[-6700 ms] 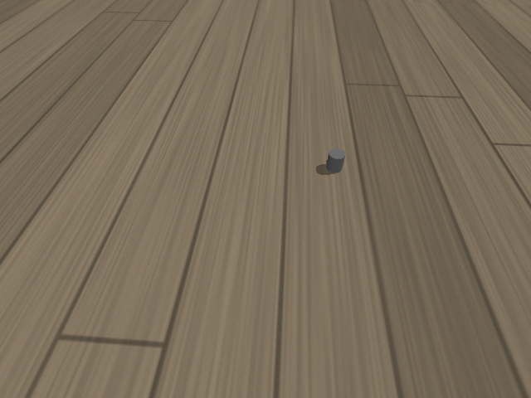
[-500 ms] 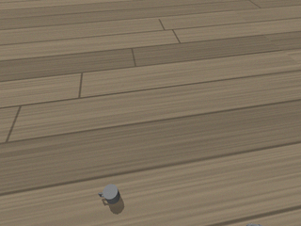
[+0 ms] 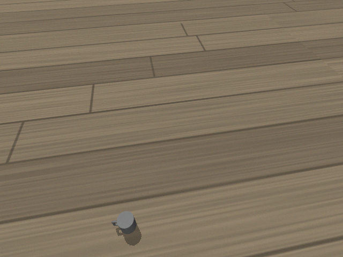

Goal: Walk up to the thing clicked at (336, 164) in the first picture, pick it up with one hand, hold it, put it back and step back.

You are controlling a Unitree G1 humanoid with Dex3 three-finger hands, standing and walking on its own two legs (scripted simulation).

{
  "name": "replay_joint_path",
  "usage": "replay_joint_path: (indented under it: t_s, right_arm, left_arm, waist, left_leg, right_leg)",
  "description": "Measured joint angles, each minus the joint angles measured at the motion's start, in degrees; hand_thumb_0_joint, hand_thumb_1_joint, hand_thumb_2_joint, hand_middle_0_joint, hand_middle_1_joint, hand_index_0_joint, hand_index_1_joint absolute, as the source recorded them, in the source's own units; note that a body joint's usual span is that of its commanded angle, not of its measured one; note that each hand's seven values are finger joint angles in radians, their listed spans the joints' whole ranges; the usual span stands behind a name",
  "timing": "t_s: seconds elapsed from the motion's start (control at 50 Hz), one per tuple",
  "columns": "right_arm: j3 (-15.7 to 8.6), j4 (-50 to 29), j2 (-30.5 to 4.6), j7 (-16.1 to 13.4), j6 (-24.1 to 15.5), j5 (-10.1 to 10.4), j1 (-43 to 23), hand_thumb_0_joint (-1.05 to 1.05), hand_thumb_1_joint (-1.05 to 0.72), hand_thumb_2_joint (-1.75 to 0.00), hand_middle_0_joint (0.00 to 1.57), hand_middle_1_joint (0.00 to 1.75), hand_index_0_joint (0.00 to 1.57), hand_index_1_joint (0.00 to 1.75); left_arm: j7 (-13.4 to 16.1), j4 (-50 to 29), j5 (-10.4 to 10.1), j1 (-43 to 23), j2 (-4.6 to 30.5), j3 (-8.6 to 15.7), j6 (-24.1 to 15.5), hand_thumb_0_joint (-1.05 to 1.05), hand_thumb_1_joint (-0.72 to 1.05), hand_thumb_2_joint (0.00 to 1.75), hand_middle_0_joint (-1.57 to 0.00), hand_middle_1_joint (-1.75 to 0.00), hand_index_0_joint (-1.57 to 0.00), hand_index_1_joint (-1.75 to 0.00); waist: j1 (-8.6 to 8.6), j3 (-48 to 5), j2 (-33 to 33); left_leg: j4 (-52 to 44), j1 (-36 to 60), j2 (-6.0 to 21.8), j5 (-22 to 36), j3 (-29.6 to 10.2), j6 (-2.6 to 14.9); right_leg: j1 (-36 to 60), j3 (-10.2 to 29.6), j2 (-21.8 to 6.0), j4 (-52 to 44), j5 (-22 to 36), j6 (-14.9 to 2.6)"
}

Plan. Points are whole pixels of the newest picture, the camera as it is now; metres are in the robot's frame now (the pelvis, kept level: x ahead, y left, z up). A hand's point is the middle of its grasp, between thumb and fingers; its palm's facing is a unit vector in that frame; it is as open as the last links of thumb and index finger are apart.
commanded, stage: stand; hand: left
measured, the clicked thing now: (123, 222) +0.44 +0.27 -0.73
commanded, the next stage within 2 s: none
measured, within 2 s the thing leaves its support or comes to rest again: neither
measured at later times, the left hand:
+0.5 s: hand out of the picture +0.08 +0.24 -0.15, palm faces -0.02 -0.94 -0.34, open 7.4 cm
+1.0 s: hand out of the picture +0.09 +0.23 -0.15, palm faces -0.03 -0.94 -0.34, open 7.4 cm
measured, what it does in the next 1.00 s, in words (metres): stands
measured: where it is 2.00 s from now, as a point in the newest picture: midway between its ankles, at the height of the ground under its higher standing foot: outside the picture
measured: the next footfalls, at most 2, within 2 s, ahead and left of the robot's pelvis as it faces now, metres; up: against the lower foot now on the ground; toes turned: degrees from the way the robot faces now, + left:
none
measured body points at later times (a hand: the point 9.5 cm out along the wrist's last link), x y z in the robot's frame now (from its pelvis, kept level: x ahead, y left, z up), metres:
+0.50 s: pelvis +0.00 -0.02 +0.00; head +0.02 -0.02 +0.45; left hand +0.08 +0.29 -0.13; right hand +0.09 -0.32 -0.13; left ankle +0.02 +0.14 -0.75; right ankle +0.00 -0.14 -0.75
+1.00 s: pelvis +0.01 -0.02 +0.00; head +0.02 -0.02 +0.45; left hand +0.10 +0.28 -0.13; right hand +0.09 -0.32 -0.13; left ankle +0.02 +0.14 -0.75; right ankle +0.00 -0.14 -0.75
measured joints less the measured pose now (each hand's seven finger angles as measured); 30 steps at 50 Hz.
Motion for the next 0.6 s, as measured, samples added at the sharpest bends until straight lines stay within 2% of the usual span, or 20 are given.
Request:
replay_joint_path:
  t_s: [0.6]
  right_arm:
    - [0.76,0.65,-0.63,-0.55,-0.78,0.05,0.33,0.01,-0.9,-0.9,0.2,0.3,0.2,0.3]
  left_arm:
    - [-0.35,0.36,-0.15,1.99,-0.39,-0.45,0.07,0.0,0.9,0.9,-0.2,-0.3,-0.2,-0.3]
  waist:
    - [0.07,-0.67,0.31]
  left_leg:
    - [-2.58,1.65,1.75,0.76,-0.33,-1.55]
  right_leg:
    - [1.14,-0.41,1.73,-1.59,0.23,-1.44]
